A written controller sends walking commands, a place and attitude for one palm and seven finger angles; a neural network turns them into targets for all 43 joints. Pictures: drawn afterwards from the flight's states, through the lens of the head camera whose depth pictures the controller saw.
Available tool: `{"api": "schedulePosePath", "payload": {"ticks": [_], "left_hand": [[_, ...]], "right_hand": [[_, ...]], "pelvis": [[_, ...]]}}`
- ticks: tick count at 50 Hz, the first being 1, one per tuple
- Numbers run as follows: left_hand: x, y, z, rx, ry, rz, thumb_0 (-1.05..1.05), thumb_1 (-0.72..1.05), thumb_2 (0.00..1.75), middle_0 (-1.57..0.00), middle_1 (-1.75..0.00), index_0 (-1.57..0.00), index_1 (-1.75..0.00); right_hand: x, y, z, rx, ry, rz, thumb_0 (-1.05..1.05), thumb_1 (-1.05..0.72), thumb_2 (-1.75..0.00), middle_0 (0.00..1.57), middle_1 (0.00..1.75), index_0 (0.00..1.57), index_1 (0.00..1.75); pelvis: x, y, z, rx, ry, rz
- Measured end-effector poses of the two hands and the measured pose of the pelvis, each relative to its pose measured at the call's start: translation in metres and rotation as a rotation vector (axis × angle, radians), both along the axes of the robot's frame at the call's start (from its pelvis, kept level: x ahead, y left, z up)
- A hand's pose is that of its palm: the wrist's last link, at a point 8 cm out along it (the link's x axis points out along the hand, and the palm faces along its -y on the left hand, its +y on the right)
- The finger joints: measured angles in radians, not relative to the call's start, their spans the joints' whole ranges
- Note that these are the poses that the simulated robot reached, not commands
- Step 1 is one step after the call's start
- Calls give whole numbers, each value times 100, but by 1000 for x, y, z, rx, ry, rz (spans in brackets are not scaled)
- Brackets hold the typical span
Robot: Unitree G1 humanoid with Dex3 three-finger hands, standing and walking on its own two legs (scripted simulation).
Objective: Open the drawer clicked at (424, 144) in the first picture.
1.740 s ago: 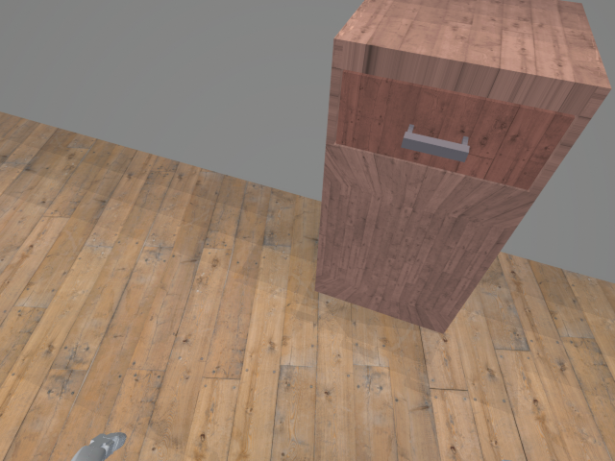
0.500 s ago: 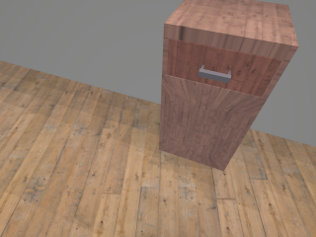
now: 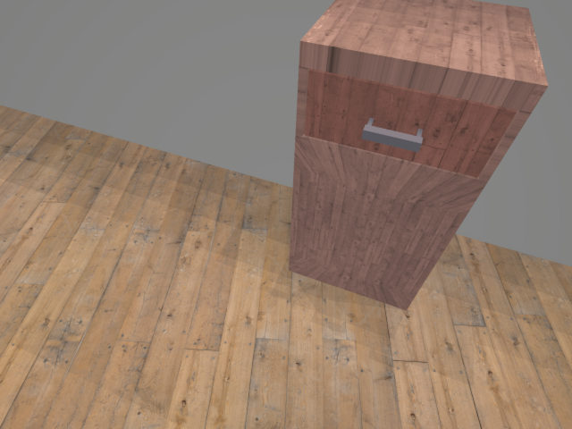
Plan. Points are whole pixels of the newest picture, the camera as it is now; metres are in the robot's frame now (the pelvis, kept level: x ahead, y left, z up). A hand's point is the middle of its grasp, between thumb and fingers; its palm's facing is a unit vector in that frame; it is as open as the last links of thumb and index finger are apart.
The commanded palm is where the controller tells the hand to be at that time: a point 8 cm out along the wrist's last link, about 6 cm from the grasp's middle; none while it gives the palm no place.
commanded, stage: turn to face it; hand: left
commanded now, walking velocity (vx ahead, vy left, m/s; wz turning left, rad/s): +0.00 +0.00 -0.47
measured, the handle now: (393, 132) +0.73 -0.20 +0.01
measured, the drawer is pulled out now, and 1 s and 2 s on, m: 0.00 0.00 0.00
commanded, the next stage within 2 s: take the last steps up to it in 0.72 s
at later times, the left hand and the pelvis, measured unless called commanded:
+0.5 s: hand out of the picture +0.03 +0.17 -0.18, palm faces -0.09 -0.97 -0.24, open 7.3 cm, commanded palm none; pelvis -0.04 -0.01 -0.02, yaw -7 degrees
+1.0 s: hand out of the picture +0.03 +0.21 -0.18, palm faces -0.27 -0.94 -0.20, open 7.3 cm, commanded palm none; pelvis -0.07 +0.02 +0.00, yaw -19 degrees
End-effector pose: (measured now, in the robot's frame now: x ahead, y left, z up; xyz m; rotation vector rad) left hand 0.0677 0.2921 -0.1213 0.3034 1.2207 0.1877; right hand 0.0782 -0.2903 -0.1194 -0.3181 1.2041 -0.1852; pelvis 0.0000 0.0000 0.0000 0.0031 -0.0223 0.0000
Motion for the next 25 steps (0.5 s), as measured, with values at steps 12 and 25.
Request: {"api": "schedulePosePath", "payload": {"ticks": [12, 25], "left_hand": [[-4, -32, -20, -58, 51, -54, 0, 91, 90, -20, -30, -20, -30], [-36, -73, -23, -89, 56, -61, 0, 91, 90, -20, -30, -21, -30]], "right_hand": [[-33, 25, -19, 63, -15, -110, 0, -91, -90, 20, 30, 20, 30], [-95, 22, -41, 121, 78, -205, 1, -91, -90, 20, 30, 20, 30]], "pelvis": [[-11, -1, -11, 11, -1, -88], [-38, -13, -16, 18, 8, -126]]}}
